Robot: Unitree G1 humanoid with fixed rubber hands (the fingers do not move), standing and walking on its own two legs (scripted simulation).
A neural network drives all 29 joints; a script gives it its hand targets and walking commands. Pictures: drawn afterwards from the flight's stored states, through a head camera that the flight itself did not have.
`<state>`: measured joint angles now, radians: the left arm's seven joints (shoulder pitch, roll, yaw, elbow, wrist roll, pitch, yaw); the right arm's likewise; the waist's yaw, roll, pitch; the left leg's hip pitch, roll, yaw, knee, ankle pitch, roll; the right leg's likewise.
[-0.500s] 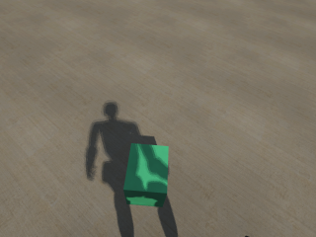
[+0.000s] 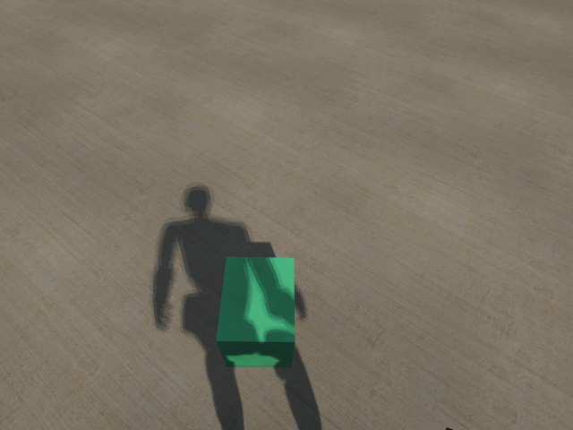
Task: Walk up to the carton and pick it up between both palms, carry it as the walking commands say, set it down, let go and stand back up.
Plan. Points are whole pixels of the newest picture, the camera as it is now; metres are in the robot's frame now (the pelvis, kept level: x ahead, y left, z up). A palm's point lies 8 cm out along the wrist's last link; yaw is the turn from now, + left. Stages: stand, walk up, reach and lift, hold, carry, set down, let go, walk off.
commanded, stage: walk up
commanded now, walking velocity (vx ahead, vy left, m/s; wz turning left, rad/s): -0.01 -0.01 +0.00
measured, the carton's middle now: (259, 313) +0.53 +0.07 -0.63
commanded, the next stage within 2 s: none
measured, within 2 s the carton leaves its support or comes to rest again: neither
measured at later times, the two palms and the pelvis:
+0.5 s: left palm out of the picture +0.05 +0.25 -0.12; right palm out of the picture +0.08 -0.25 -0.12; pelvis +0.00 +0.00 +0.00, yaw +0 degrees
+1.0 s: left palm out of the picture +0.05 +0.25 -0.12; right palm out of the picture +0.06 -0.25 -0.12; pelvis -0.01 +0.00 +0.00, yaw -1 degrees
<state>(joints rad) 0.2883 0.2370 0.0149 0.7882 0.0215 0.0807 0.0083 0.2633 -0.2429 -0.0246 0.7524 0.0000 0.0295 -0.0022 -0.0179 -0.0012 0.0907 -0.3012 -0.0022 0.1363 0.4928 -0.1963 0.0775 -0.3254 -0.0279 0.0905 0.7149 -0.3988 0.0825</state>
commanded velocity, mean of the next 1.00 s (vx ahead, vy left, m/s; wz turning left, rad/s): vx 0.00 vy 0.02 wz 0.00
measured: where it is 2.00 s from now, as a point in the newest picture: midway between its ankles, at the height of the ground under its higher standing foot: outside the picture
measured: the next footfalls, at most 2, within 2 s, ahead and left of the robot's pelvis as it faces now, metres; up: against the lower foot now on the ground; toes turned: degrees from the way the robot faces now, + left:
right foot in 0.06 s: +0.05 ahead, -0.15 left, +0.00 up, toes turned +4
left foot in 0.44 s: +0.05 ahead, +0.09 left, +0.00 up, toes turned +6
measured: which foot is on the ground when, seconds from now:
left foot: down 0.00-0.08, up 0.10-0.42, down 0.44-1.00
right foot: up 0.00-0.04, down 0.06-0.46, up 0.48-0.72, down 0.74-1.00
